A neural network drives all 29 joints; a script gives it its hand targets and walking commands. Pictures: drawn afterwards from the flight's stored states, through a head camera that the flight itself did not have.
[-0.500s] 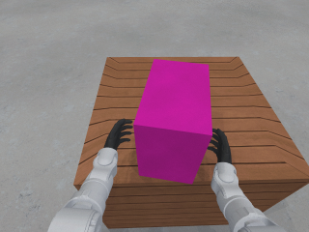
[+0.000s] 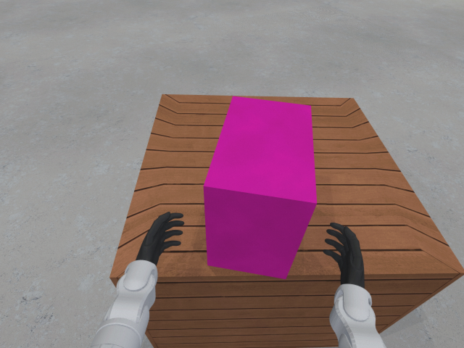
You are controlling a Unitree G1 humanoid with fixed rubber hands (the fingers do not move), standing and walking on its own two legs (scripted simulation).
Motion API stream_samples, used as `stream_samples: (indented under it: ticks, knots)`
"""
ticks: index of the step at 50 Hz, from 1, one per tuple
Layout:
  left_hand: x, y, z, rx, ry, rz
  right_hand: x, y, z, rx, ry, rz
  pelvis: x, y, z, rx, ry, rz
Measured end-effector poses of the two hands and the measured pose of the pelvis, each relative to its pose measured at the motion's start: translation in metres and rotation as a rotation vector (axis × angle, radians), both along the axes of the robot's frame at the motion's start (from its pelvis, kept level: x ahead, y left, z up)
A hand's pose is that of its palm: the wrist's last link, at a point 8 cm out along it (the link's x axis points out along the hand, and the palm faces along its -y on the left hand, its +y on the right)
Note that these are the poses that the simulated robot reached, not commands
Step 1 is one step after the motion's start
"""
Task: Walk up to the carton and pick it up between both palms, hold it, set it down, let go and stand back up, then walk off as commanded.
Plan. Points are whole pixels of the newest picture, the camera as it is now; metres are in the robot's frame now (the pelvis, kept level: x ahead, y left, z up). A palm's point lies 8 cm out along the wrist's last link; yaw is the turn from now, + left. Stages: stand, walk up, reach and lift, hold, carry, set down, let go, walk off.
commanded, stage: set down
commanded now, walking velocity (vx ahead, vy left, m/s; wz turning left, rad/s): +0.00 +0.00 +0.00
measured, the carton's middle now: (258, 186) +0.47 -0.04 +0.01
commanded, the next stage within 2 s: none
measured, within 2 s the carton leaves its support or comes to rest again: neither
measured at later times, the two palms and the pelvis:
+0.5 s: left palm (142, 282) +0.26 +0.18 -0.02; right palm (360, 312) +0.20 -0.18 +0.00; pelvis +0.00 +0.00 +0.00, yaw +0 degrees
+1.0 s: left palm (141, 296) +0.24 +0.18 -0.04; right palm (361, 314) +0.21 -0.19 -0.02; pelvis +0.03 -0.01 +0.00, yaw -1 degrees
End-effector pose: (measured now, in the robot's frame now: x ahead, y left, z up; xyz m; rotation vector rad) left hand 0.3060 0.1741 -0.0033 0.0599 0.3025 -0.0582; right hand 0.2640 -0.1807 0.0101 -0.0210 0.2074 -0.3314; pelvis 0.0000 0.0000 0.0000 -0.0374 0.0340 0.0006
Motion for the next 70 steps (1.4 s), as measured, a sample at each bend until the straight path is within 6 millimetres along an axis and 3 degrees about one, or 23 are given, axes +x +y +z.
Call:
stream_samples:
  ticks: [12, 25, 42, 51, 70]
  knots:
    - [-0.023, 0.007, 0.004, -0.01, -0.012, -0.01, -0.031, 0.001, 0.004, -0.002, 0.0, -0.006, -0.003, 0.001, 0.0, 0.0, -0.034, -0.001]
    - [-0.046, 0.009, -0.013, 0.003, 0.078, -0.021, -0.06, -0.001, -0.007, 0.013, 0.069, -0.011, -0.004, 0.002, 0.0, 0.001, -0.041, -0.009]
    - [-0.064, 0.008, -0.029, 0.062, 0.193, -0.003, -0.054, -0.007, -0.026, 0.068, 0.133, 0.036, 0.017, -0.004, 0.002, 0.01, -0.051, -0.009]
    - [-0.062, 0.01, -0.035, 0.073, 0.228, 0.001, -0.054, -0.014, -0.034, 0.057, 0.182, 0.043, 0.029, -0.006, 0.003, 0.012, -0.036, -0.01]
    - [-0.076, 0.013, -0.037, 0.074, 0.254, 0.013, -0.056, -0.021, -0.033, 0.047, 0.189, 0.085, 0.035, -0.007, 0.003, 0.013, -0.082, -0.008]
